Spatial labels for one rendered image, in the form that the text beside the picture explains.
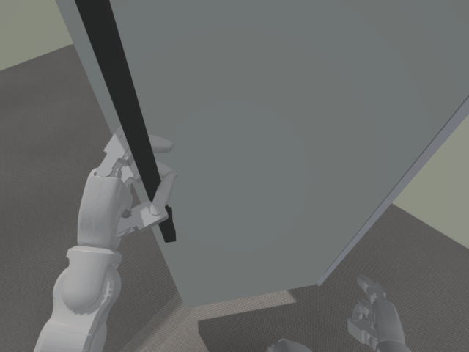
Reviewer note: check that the robot left forearm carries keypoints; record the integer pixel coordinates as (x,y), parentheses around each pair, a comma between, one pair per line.
(83,295)

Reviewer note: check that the robot left hand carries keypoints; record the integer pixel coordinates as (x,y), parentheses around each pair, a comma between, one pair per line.
(107,195)

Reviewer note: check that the robot right hand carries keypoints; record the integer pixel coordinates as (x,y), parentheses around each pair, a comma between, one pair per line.
(383,319)

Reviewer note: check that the handle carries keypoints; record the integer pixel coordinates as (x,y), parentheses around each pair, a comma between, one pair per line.
(100,25)

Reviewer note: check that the fridge door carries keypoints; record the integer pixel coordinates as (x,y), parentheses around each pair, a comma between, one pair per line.
(292,120)

